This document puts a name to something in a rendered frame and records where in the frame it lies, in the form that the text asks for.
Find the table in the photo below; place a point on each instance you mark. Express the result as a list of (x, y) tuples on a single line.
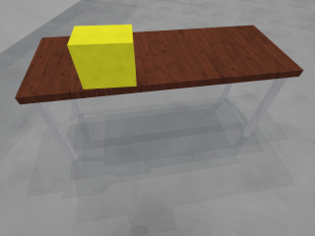
[(164, 59)]

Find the carton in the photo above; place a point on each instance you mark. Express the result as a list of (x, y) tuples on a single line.
[(104, 56)]

